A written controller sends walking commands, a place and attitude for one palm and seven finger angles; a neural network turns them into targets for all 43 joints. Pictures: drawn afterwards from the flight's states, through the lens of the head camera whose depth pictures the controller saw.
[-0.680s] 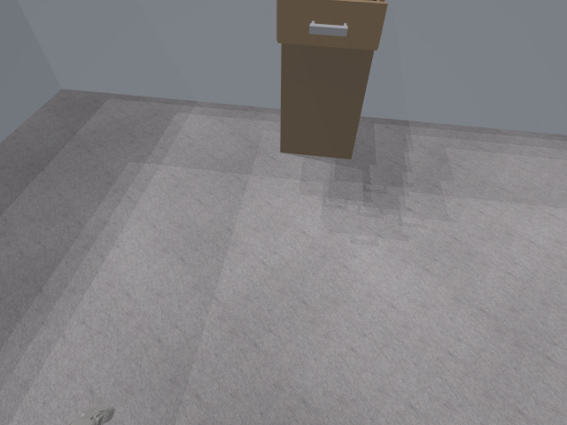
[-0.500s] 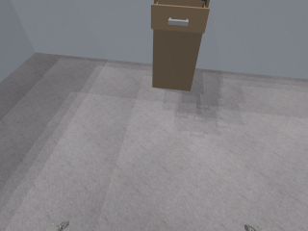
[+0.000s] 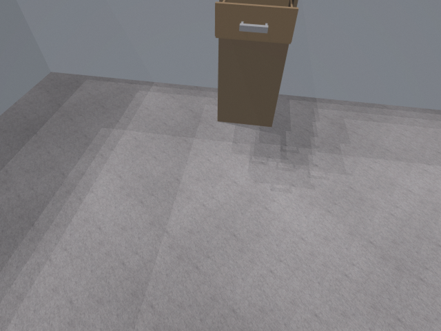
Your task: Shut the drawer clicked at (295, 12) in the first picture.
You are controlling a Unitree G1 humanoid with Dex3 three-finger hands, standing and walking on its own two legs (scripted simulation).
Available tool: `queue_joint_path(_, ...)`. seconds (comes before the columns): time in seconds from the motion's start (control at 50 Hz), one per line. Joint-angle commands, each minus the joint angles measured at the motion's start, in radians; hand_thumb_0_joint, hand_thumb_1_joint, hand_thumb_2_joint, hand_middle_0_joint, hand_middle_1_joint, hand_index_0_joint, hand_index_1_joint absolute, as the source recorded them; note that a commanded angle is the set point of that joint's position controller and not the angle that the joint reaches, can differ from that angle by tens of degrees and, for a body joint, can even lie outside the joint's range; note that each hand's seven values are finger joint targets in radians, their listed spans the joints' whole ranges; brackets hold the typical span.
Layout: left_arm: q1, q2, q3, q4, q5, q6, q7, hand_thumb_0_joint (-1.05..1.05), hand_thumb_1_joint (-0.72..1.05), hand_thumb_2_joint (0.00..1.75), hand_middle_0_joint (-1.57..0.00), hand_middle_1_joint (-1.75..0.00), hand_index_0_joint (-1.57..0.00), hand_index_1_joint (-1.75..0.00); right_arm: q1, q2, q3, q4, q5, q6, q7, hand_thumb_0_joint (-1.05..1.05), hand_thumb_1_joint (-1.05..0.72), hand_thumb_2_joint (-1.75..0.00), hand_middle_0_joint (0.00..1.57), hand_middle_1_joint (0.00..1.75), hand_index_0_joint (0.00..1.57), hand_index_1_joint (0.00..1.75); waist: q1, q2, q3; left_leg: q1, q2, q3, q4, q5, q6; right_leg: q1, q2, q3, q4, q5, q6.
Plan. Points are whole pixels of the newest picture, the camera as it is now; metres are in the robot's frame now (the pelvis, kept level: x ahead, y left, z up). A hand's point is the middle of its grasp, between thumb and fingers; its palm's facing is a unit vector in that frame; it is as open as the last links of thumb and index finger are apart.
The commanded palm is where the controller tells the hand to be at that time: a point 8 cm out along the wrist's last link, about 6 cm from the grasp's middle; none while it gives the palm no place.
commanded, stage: stand and wait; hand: left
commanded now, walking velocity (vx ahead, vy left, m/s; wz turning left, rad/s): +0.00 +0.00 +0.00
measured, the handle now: (253, 26) +1.29 -0.08 +0.03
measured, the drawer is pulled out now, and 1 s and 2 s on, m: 0.30 0.30 0.30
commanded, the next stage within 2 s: look at it before walking up in 0.24 s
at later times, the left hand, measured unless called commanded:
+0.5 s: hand out of the picture +0.07 +0.25 -0.16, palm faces -0.04 -0.94 -0.32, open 7.4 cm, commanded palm none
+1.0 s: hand out of the picture +0.07 +0.25 -0.16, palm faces -0.03 -0.94 -0.34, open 7.4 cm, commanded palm none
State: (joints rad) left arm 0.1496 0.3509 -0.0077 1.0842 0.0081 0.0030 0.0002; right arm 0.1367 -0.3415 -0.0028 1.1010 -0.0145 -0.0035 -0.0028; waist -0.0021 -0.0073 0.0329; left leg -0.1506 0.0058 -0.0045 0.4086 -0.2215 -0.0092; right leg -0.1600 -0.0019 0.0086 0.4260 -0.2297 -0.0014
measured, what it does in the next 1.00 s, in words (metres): stands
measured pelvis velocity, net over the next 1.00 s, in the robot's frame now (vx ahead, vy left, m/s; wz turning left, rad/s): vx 0.00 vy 0.00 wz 0.00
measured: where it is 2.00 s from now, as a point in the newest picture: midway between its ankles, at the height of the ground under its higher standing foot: (229, 322)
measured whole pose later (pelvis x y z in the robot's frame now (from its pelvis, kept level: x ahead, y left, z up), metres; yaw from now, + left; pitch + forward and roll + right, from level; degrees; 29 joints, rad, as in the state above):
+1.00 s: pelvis +0.00 +0.00 +0.00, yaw +0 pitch -2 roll +0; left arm 0.14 0.35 -0.01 1.10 0.01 -0.01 0.00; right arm 0.11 -0.33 0.00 1.11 -0.01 -0.01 0.00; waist 0.00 -0.01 0.03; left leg -0.13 0.01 0.00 0.37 -0.20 -0.01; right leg -0.14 0.00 0.01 0.38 -0.20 0.00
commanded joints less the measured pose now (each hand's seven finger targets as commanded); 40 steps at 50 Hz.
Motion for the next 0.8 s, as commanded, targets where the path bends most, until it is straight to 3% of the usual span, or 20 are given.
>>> queue_joint_path(0.0, -0.061, 0.203, 0.043, -0.069, 0.002, -0.026, 0.009, 0.0, 0.9, 0.9, -0.2, -0.3, -0.2, -0.3, -0.068, -0.202, -0.035, -0.068, 0.005, -0.028, -0.01, 0.0, -0.9, -0.9, 0.2, 0.3, 0.2, 0.3, 0.002, -0.003, -0.049, -0.004, 0.105, -0.086, -0.081, 0.074, 0.038, -0.015, -0.116, 0.113, -0.1, 0.051, -0.035)
queue_joint_path(0.24, -0.062, 0.199, 0.041, -0.063, 0.003, -0.028, 0.009, 0.0, 0.9, 0.9, -0.2, -0.3, -0.2, -0.3, -0.062, -0.199, -0.034, -0.054, 0.004, -0.03, -0.008, 0.0, -0.9, -0.9, 0.2, 0.3, 0.2, 0.3, 0.002, -0.005, -0.043, -0.007, 0.105, -0.091, -0.087, 0.075, 0.036, -0.024, -0.116, 0.117, -0.11, 0.039, -0.033)
queue_joint_path(0.56, -0.058, 0.196, 0.04, -0.06, 0.003, -0.029, 0.009, 0.0, 0.9, 0.9, -0.2, -0.3, -0.2, -0.3, -0.07, -0.204, -0.034, -0.052, 0.006, -0.033, -0.009, 0.0, -0.9, -0.9, 0.2, 0.3, 0.2, 0.3, 0.003, 0.023, -0.064, 0.017, 0.115, -0.094, -0.097, 0.124, 0.037, -0.002, -0.115, 0.102, -0.099, 0.108, -0.028)
queue_joint_path(0.78, -0.053, 0.199, 0.04, -0.055, 0.003, -0.031, 0.009, 0.0, 0.9, 0.9, -0.2, -0.3, -0.2, -0.3, -0.073, -0.206, -0.034, -0.05, 0.007, -0.033, -0.009, 0.0, -0.9, -0.9, 0.2, 0.3, 0.2, 0.3, 0.002, 0.009, -0.071, 0.037, 0.116, -0.087, -0.098, 0.147, 0.035, 0.01, -0.118, 0.105, -0.108, 0.147, -0.028)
